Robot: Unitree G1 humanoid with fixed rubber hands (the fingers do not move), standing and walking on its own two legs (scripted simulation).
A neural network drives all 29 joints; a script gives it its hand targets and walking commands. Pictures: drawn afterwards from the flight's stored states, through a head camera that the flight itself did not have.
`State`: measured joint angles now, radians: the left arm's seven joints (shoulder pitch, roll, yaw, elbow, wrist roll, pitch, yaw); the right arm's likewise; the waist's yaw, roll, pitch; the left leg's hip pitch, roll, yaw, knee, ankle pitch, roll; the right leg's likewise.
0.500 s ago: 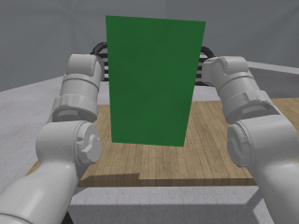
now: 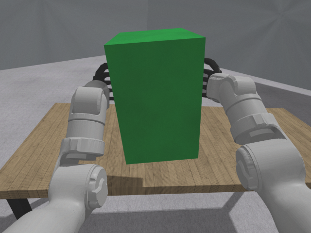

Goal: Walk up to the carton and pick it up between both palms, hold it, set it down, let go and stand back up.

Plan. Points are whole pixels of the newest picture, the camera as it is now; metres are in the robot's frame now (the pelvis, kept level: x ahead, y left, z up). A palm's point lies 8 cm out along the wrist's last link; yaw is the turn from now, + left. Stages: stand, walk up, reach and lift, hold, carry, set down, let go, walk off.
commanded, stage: hold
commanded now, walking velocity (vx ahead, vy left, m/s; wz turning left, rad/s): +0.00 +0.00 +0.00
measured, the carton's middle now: (155, 90) +0.42 -0.02 +0.27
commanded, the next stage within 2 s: none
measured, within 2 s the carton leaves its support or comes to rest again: neither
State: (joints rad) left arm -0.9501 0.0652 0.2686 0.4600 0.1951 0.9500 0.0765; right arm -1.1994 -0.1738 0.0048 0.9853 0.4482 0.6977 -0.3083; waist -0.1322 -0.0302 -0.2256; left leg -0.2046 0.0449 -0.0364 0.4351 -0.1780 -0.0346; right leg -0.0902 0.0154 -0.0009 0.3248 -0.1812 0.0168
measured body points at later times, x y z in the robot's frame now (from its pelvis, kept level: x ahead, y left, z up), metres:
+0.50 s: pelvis +0.00 -0.02 +0.00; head -0.10 -0.03 +0.44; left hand +0.39 +0.14 +0.34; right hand +0.39 -0.14 +0.33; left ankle +0.04 +0.13 -0.74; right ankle +0.00 -0.13 -0.74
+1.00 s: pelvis +0.00 +0.00 +0.00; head -0.12 +0.01 +0.43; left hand +0.37 +0.11 +0.32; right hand +0.35 -0.17 +0.33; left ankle +0.04 +0.13 -0.74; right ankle +0.00 -0.13 -0.74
